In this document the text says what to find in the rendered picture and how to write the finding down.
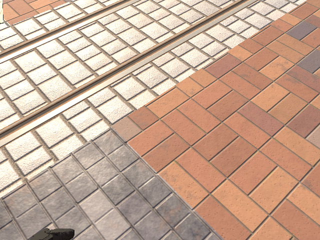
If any left robot hand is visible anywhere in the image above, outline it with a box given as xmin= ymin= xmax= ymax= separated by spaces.
xmin=30 ymin=228 xmax=75 ymax=240

